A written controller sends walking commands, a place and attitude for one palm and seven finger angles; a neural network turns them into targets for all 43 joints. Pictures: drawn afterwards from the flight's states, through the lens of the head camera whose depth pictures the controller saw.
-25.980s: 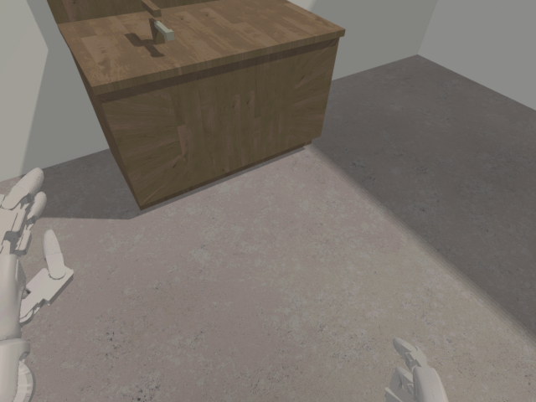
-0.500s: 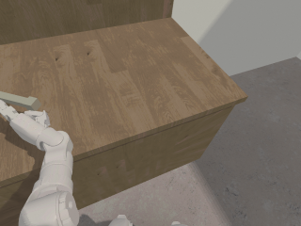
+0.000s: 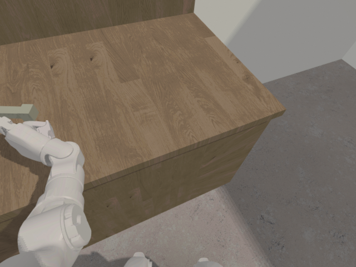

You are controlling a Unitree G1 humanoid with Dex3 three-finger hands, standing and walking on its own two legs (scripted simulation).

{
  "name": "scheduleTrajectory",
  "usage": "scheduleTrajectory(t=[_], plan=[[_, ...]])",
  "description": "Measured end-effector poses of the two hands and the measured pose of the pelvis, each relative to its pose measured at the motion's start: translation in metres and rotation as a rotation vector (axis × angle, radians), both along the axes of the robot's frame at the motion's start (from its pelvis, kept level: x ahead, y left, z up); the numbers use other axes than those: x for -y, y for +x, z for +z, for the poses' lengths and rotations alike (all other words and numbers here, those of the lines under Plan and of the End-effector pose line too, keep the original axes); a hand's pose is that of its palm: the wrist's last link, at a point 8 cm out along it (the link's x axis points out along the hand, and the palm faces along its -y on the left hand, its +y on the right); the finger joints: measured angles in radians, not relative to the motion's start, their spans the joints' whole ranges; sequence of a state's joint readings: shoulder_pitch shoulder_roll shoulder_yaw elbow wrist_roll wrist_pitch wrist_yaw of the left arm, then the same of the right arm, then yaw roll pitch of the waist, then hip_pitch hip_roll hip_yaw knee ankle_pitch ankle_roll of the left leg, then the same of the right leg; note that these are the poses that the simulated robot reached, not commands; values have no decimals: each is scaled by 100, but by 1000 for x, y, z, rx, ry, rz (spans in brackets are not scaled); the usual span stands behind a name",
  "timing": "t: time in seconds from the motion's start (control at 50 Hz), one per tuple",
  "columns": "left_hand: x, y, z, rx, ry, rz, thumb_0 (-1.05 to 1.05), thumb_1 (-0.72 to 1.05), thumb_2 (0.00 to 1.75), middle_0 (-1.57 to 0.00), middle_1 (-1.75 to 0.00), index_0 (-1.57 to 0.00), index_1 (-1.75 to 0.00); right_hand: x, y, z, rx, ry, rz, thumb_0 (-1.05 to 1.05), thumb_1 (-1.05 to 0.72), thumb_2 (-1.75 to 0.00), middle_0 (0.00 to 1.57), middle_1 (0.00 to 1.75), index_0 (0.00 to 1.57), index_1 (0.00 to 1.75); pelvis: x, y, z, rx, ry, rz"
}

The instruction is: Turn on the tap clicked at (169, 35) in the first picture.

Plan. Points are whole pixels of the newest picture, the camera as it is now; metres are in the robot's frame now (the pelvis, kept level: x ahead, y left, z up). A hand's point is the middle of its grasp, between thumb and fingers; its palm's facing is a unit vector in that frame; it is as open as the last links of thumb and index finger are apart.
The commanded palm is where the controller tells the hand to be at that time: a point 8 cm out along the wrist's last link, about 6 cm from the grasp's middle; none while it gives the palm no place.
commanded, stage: push the lever round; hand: left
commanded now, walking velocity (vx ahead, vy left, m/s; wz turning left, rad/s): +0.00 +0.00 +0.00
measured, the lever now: (28, 112) +0.46 +0.33 +0.07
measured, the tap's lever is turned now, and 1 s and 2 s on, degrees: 66 79 79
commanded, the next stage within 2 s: lift the hand up off the lever in 0.16 s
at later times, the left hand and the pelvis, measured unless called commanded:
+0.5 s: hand (48, 117) +0.45 +0.29 +0.06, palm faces +0.89 -0.44 -0.10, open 8.0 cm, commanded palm +0.39 +0.29 +0.06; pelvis +0.01 -0.01 +0.00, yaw -1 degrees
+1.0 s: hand (44, 114) +0.44 +0.29 +0.08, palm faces +0.88 -0.47 -0.06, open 7.9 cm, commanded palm +0.38 +0.29 +0.08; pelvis +0.01 +0.01 +0.01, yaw +0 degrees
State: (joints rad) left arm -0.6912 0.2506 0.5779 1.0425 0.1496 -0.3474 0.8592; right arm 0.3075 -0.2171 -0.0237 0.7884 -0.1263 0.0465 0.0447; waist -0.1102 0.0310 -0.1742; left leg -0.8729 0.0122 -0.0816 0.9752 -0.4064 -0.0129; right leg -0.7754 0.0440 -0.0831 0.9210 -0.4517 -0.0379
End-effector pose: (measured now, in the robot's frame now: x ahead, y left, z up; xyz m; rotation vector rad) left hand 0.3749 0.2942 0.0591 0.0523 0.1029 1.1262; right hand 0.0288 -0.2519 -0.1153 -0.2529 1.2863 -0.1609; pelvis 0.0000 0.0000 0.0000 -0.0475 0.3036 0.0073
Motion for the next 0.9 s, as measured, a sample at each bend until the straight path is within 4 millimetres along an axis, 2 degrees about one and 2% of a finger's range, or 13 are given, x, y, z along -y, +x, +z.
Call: scheduleTrajectory(t=[0.32, 0.52, 0.68, 0.9], plan=[[4, 19, 1, -10, -7, 2, 2, 90, 90, -15, -15, -7, -12, 9, -9, 2, -25, -9, -22, 0, -91, -90, 20, 30, 20, 30, 8, 3, -1, -22, 4, -6], [-4, 16, 10, -3, 8, -7, 2, 89, 90, -15, -15, -12, -13, 9, -12, 7, -25, -2, -46, 0, -91, -90, 20, 30, 20, 30, 7, 9, 4, -3, 4, -13], [-13, 8, 20, 1, 10, -19, 2, 89, 90, -15, -15, -14, -15, 5, -2, 12, 0, 5, -41, 0, -91, -90, 20, 30, 20, 30, 2, 13, 10, 24, 1, -6], [-4, 2, 22, 21, -13, -40, 2, 90, 90, -15, -15, -15, -15, -5, 23, 15, 56, 12, -2, 0, -91, -90, 20, 30, 20, 30, -6, 12, 13, 44, 1, 1]])
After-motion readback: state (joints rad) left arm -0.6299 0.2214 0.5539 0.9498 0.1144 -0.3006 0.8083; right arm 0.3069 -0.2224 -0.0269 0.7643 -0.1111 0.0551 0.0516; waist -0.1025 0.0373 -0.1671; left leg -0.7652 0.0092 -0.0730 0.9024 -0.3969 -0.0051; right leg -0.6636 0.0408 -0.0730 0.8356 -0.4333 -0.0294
